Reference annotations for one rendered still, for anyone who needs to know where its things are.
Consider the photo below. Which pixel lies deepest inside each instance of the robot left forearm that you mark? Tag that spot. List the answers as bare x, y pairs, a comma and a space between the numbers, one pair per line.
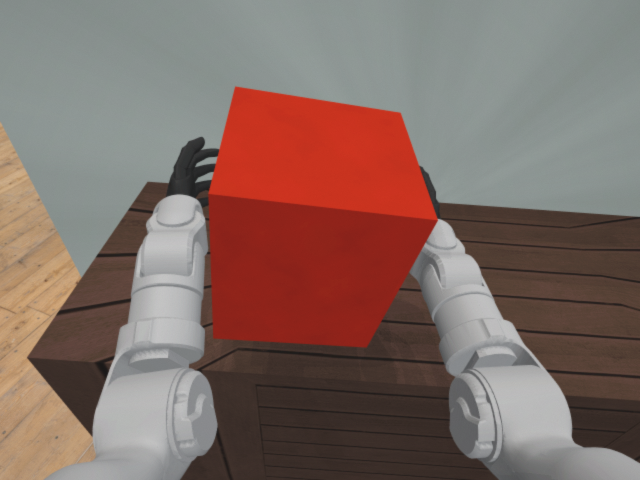
163, 330

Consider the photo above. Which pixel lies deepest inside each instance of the robot left upper arm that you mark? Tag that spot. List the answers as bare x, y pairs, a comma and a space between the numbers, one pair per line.
149, 426

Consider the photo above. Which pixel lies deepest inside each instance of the robot left hand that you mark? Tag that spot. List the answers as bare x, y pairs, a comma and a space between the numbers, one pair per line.
185, 174

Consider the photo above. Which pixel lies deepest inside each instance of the pedestal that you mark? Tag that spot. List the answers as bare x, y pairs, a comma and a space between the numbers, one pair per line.
569, 282

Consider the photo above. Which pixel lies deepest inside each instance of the robot right hand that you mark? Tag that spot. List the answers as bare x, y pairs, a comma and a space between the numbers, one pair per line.
431, 191

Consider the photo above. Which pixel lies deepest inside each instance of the carton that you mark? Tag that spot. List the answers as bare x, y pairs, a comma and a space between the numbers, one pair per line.
317, 212

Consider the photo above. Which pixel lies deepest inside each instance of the robot right upper arm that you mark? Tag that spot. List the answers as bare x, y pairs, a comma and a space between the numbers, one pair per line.
515, 420

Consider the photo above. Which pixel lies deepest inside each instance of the robot right forearm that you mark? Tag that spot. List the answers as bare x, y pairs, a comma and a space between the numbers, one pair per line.
473, 333

